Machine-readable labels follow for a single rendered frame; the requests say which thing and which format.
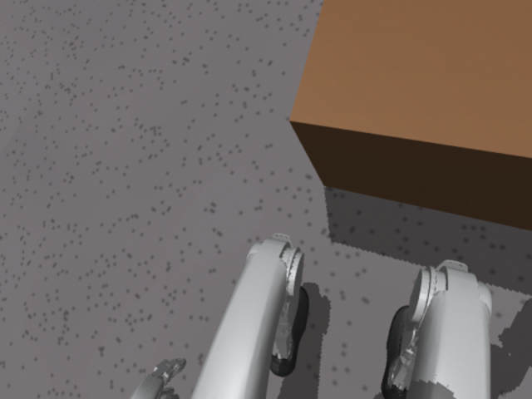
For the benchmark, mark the right robot foot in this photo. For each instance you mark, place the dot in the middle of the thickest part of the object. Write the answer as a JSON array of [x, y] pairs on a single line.
[[390, 391]]

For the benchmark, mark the left robot hand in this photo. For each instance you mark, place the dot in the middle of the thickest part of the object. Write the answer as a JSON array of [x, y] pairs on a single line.
[[152, 385]]

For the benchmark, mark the left robot foot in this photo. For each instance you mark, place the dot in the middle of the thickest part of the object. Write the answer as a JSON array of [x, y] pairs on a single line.
[[284, 367]]

